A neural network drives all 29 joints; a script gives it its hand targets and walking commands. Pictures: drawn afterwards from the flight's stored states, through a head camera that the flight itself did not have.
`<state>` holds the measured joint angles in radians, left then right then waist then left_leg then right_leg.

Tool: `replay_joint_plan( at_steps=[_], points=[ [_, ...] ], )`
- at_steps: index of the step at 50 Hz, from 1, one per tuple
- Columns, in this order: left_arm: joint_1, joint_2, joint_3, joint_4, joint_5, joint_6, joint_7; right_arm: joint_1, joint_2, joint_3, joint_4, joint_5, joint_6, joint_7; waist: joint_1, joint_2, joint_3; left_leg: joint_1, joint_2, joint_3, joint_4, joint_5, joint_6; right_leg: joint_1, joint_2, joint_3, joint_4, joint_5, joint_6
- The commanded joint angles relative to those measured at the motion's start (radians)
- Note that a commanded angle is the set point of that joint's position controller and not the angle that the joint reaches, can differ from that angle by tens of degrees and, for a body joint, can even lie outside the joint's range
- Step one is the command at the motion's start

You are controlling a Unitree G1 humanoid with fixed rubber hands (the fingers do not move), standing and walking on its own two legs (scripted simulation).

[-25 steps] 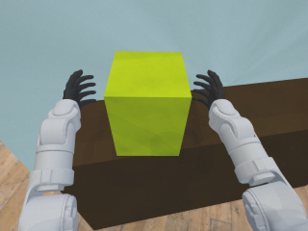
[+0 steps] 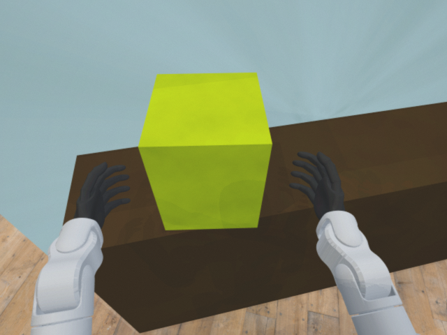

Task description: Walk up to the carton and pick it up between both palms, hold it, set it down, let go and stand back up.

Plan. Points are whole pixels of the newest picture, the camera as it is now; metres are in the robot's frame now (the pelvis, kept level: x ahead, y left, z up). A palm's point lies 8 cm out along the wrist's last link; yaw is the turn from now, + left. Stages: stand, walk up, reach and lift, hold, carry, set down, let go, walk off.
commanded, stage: set down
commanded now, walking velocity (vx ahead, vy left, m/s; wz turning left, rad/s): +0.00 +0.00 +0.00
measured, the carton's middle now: (209, 154) +0.45 +0.07 +0.07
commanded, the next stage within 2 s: let go in 1.26 s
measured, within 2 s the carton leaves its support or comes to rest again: neither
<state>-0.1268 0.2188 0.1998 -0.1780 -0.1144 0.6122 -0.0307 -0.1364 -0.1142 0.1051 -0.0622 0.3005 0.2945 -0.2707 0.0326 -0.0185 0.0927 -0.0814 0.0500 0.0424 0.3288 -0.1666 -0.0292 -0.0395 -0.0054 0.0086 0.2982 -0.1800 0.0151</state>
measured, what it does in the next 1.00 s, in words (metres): stands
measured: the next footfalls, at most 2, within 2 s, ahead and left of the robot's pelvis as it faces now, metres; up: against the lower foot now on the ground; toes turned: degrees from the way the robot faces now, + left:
none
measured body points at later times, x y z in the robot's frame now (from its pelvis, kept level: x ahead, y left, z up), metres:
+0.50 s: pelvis +0.01 +0.00 +0.00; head +0.02 +0.00 +0.45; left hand +0.24 +0.23 +0.02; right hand +0.26 -0.17 +0.03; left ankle +0.01 +0.13 -0.75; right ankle -0.01 -0.13 -0.75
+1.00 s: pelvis +0.03 +0.00 +0.00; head +0.04 +0.01 +0.45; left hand +0.20 +0.23 -0.05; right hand +0.22 -0.19 -0.05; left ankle +0.01 +0.13 -0.75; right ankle -0.01 -0.13 -0.75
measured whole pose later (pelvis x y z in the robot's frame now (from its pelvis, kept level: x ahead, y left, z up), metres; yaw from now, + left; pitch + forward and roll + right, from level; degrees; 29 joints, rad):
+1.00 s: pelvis +0.03 +0.00 +0.00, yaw +1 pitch -2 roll +0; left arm 0.28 0.23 -0.01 0.25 -0.06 0.12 -0.01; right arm 0.28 -0.12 0.02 0.39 0.06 -0.11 -0.06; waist 0.04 -0.01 0.06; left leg -0.09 0.04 0.03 0.34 -0.21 -0.03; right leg -0.03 -0.01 0.00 0.30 -0.22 0.01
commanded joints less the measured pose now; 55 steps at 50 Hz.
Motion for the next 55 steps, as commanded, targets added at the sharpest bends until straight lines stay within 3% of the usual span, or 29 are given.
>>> replay_joint_plan(
  at_steps=[1,3,6,8,10,11,13,15,16,17,22,23,25,26,27,29,30,31,35,36,40,42,45,49,51,52,53,54,55],
  points=[
    [-0.029,0.071,-0.023,-0.236,-0.006,-0.076,-0.011,0.001,-0.057,-0.06,-0.209,-0.04,-0.059,0.008,-0.022,0.067,-0.164,0.156,-0.068,0.044,0.004,0.353,-0.045,-0.015,0.063,-0.051,-0.051,0.188,-0.01],
    [0.019,0.086,-0.022,-0.247,-0.015,-0.126,0.002,0.075,-0.04,-0.044,-0.268,-0.049,-0.081,0.025,-0.01,0.05,-0.174,0.16,-0.065,0.039,-0.001,0.305,-0.04,-0.018,0.054,-0.045,-0.056,0.156,-0.01],
    [-0.061,0.12,-0.022,-0.163,-0.048,-0.213,0.023,0.014,0.002,-0.041,-0.309,-0.086,-0.106,0.053,0.034,0.029,-0.122,0.05,-0.073,0.055,-0.036,0.113,-0.006,-0.074,0.031,-0.024,-0.063,-0.007,-0.005],
    [-0.043,0.127,-0.054,-0.186,-0.065,-0.27,0.042,0.058,0.003,-0.039,-0.307,-0.07,-0.124,0.07,0.033,0.071,-0.162,0.064,-0.058,0.038,-0.039,0.116,-0.012,-0.091,0.026,-0.012,-0.062,-0.023,-0.013],
    [0.019,0.118,-0.05,-0.143,-0.08,-0.299,0.044,0.105,-0.001,-0.035,-0.316,-0.084,-0.131,0.085,0.045,0.048,-0.166,0.085,-0.064,0.04,-0.041,0.109,0.002,-0.104,0.027,-0.009,-0.062,-0.036,-0.014],
    [0.036,0.142,-0.068,-0.175,-0.069,-0.316,0.048,0.137,-0.005,-0.023,-0.311,-0.081,-0.144,0.092,0.06,0.083,-0.188,0.09,-0.067,0.039,-0.036,0.136,-0.01,-0.098,0.026,-0.009,-0.058,-0.007,-0.015],
    [0.072,0.099,-0.098,-0.078,-0.074,-0.326,0.04,0.168,-0.022,-0.051,-0.24,-0.096,-0.147,0.095,0.038,0.121,-0.175,0.09,-0.057,0.033,-0.042,0.123,-0.024,-0.102,0.028,-0.009,-0.061,-0.027,-0.026],
    [0.11,0.087,-0.108,-0.044,-0.054,-0.317,0.026,0.211,-0.037,-0.062,-0.154,-0.118,-0.138,0.09,0.001,0.091,-0.133,0.105,-0.057,0.034,-0.047,0.138,-0.03,-0.097,0.034,-0.015,-0.082,-0.025,-0.032],
    [0.07,0.102,-0.103,-0.055,-0.061,-0.32,0.025,0.185,-0.048,-0.084,-0.171,-0.134,-0.145,0.086,0.008,0.092,-0.157,0.088,-0.057,0.033,-0.038,0.12,-0.029,-0.094,0.035,-0.022,-0.065,-0.047,-0.024],
    [0.151,0.078,-0.115,-0.009,-0.028,-0.302,0.021,0.218,-0.045,-0.062,-0.087,-0.138,-0.138,0.088,0.01,0.085,-0.117,0.104,-0.062,0.04,-0.032,0.157,-0.03,-0.089,0.034,-0.012,-0.075,-0.008,-0.03],
    [0.253,0.106,-0.091,-0.054,-0.003,-0.32,0.01,0.32,-0.026,-0.057,-0.13,-0.134,-0.186,0.096,0.025,0.02,-0.148,0.135,-0.071,0.038,-0.006,0.28,-0.013,-0.062,0.037,-0.022,-0.06,0.097,-0.011],
    [0.238,0.13,-0.065,-0.05,0.003,-0.339,0.006,0.303,-0.008,-0.036,-0.138,-0.132,-0.197,0.101,0.054,-0.004,-0.167,0.146,-0.078,0.053,0.001,0.294,-0.007,-0.067,0.036,-0.014,-0.063,0.133,-0.002],
    [0.29,0.119,-0.094,-0.056,-0.014,-0.385,0.011,0.343,-0.029,-0.056,-0.142,-0.142,-0.228,0.115,0.04,0.029,-0.154,0.149,-0.071,0.032,0.001,0.335,-0.017,-0.088,0.032,-0.021,-0.06,0.15,-0.01],
    [0.278,0.103,-0.089,0.006,0.005,-0.394,0.011,0.328,-0.024,-0.043,-0.078,-0.159,-0.237,0.127,0.058,0.062,-0.141,0.129,-0.074,0.045,0.008,0.33,-0.022,-0.09,0.036,-0.021,-0.06,0.13,-0.012],
    [0.304,0.092,-0.111,0.076,0.027,-0.394,0.004,0.352,-0.046,-0.033,0.004,-0.191,-0.241,0.142,0.033,0.053,-0.101,0.127,-0.073,0.038,0.006,0.312,-0.023,-0.105,0.038,-0.028,-0.064,0.107,-0.022],
    [0.317,0.093,-0.147,0.026,-0.008,-0.451,0.018,0.364,-0.067,-0.066,-0.057,-0.193,-0.292,0.161,0.03,0.058,-0.138,0.152,-0.06,0.026,-0.001,0.299,-0.03,-0.143,0.031,-0.035,-0.067,0.07,-0.026],
    [0.297,0.077,-0.177,0.085,0.011,-0.448,0.019,0.347,-0.071,-0.078,0.052,-0.205,-0.288,0.171,0.025,0.096,-0.093,0.128,-0.056,0.023,-0.009,0.282,-0.035,-0.15,0.037,-0.037,-0.08,0.037,-0.04],
    [0.308,0.111,-0.15,0.036,-0.011,-0.473,0.026,0.353,-0.058,-0.081,-0.037,-0.186,-0.312,0.177,0.035,0.05,-0.149,0.139,-0.053,0.022,-0.004,0.298,-0.029,-0.126,0.038,-0.045,-0.067,0.073,-0.032],
    [0.333,0.108,-0.164,0.161,-0.004,-0.501,0.022,0.373,-0.052,-0.086,0.078,-0.231,-0.344,0.179,0.01,0.023,-0.136,0.106,-0.072,0.035,0.003,0.251,-0.009,-0.11,0.022,-0.028,-0.064,0.113,-0.017],
    [0.308,0.145,-0.159,0.104,-0.016,-0.52,0.024,0.379,-0.052,-0.105,0.041,-0.222,-0.362,0.178,0.023,0.024,-0.183,0.102,-0.067,0.026,0.001,0.253,-0.006,-0.088,0.019,-0.031,-0.058,0.112,-0.018],
    [0.389,0.113,-0.171,0.243,0.031,-0.511,0.015,0.413,-0.06,-0.081,0.232,-0.238,-0.381,0.189,0.009,0.033,-0.109,0.145,-0.07,0.016,0.02,0.319,-0.017,-0.135,0.024,-0.032,-0.065,0.153,-0.024],
    [0.388,0.126,-0.171,0.223,0.032,-0.529,0.014,0.413,-0.064,-0.089,0.25,-0.22,-0.408,0.194,0.001,0.043,-0.158,0.174,-0.063,0.012,0.028,0.373,-0.024,-0.123,0.023,-0.038,-0.06,0.187,-0.024],
    [0.39,0.087,-0.171,0.316,0.064,-0.52,0.017,0.389,-0.1,-0.112,0.367,-0.252,-0.428,0.211,0.008,0.085,-0.128,0.172,-0.056,0.011,0.025,0.357,-0.043,-0.131,0.038,-0.053,-0.061,0.121,-0.036],
    [0.348,0.114,-0.163,0.285,0.068,-0.524,0.028,0.353,-0.114,-0.125,0.349,-0.252,-0.47,0.219,0.024,0.062,-0.122,0.154,-0.057,0.023,0.03,0.375,-0.036,-0.107,0.037,-0.058,-0.052,0.152,-0.026],
    [0.337,0.113,-0.176,0.318,0.068,-0.517,0.026,0.34,-0.117,-0.126,0.393,-0.252,-0.477,0.227,-0.001,0.039,-0.119,0.173,-0.064,0.022,0.025,0.354,-0.03,-0.122,0.032,-0.057,-0.059,0.172,-0.02],
    [0.296,0.13,-0.161,0.226,0.055,-0.528,0.039,0.301,-0.133,-0.137,0.308,-0.236,-0.487,0.231,0.007,0.06,-0.153,0.152,-0.059,0.021,0.033,0.366,-0.03,-0.113,0.032,-0.053,-0.046,0.189,-0.019],
    [0.335,0.122,-0.172,0.323,0.076,-0.523,0.036,0.34,-0.121,-0.12,0.426,-0.25,-0.48,0.236,-0.012,0.035,-0.106,0.145,-0.06,0.019,0.045,0.365,-0.027,-0.114,0.029,-0.048,-0.043,0.214,-0.018],
    [0.364,0.103,-0.165,0.4,0.103,-0.514,0.026,0.346,-0.131,-0.121,0.502,-0.267,-0.482,0.24,-0.004,0.032,-0.096,0.162,-0.066,0.026,0.043,0.361,-0.028,-0.124,0.034,-0.059,-0.046,0.208,-0.018],
    [0.311,0.134,-0.151,0.289,0.079,-0.527,0.029,0.305,-0.132,-0.138,0.416,-0.243,-0.489,0.238,-0.002,0.04,-0.172,0.16,-0.065,0.026,0.038,0.365,-0.026,-0.099,0.038,-0.058,-0.04,0.218,-0.016]
  ],
)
